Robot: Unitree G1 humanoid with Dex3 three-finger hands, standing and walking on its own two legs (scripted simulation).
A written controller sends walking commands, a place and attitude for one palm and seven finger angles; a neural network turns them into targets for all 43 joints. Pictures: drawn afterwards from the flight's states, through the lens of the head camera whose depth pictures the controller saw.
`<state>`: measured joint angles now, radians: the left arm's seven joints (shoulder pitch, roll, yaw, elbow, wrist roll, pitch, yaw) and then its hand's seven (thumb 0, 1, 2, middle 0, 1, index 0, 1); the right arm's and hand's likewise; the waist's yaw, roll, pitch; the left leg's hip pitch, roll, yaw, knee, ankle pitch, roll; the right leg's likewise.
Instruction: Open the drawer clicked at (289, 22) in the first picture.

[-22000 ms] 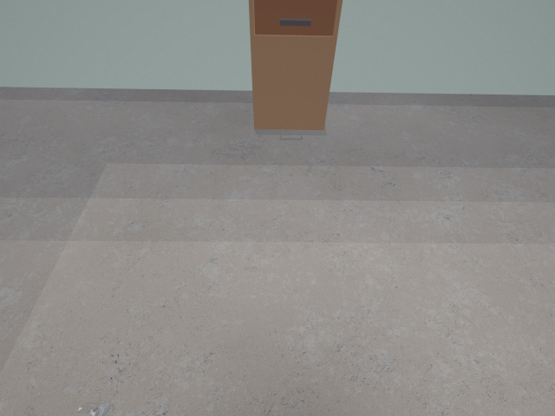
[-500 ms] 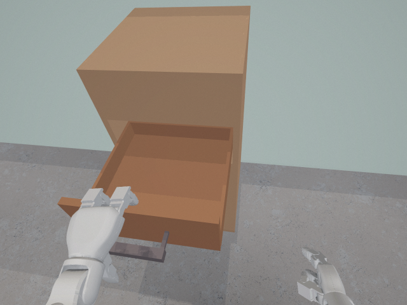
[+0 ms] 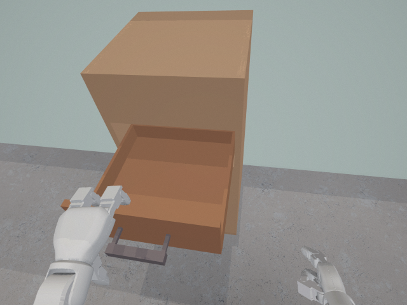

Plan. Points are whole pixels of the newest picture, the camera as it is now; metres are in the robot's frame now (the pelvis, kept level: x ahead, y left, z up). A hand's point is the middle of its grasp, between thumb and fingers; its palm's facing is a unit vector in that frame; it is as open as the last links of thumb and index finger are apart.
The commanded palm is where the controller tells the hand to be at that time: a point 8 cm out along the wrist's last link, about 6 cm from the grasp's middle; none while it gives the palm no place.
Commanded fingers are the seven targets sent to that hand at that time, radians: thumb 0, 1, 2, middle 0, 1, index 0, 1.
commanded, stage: draw the hand back to the body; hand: left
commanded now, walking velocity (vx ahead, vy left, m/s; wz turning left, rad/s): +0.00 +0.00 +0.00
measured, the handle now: (139, 244) +0.26 +0.22 -0.11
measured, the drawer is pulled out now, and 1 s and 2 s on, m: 0.30 0.30 0.30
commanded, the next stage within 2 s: step back with the hand held close in 1.38 s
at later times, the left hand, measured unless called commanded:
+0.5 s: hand (84, 230) +0.20 +0.23 +0.11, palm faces +0.26 -0.73 -0.63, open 13.7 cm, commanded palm +0.16 +0.26 +0.15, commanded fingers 0.00 -0.25 0.41 -0.28 -1.04 -0.28 -1.04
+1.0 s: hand (51, 211) +0.20 +0.25 +0.17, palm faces +0.42 -0.81 -0.42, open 10.2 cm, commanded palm +0.14 +0.29 +0.19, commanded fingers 0.00 0.62 0.78 -0.22 -0.48 -0.22 -0.48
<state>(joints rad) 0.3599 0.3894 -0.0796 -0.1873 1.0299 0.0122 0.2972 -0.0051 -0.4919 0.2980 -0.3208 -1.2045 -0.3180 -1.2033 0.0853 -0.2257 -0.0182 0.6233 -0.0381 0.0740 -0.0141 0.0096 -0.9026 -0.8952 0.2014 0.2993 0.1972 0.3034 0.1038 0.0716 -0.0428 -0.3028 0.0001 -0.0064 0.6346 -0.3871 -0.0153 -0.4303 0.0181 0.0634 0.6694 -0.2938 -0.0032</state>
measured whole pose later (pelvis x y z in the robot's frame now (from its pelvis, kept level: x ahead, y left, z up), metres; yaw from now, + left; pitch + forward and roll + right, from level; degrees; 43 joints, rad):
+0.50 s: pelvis +0.00 +0.01 +0.01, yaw +1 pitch -2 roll +0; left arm 0.46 0.33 0.10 -0.36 0.24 -0.02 0.15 -0.01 -0.46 0.31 -0.31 -1.18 -0.32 -1.18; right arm 0.13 -0.22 0.02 0.57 -0.01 -0.03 -0.09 0.01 -0.90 -0.90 0.20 0.30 0.20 0.30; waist 0.07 0.08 0.04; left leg -0.15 0.00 -0.03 0.54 -0.36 0.00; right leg -0.25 0.01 0.04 0.55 -0.26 0.01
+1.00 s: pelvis +0.02 +0.01 +0.02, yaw +2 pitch -3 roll -1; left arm 0.52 0.32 0.27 -0.47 -0.02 -0.12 0.12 0.00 0.28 0.63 -0.25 -0.70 -0.25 -0.70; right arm 0.19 -0.21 0.02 0.65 -0.02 -0.19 -0.09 0.01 -0.90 -0.90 0.20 0.30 0.20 0.30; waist 0.06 0.06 0.03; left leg -0.07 0.01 -0.05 0.44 -0.32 -0.01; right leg -0.16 0.01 0.02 0.44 -0.23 0.01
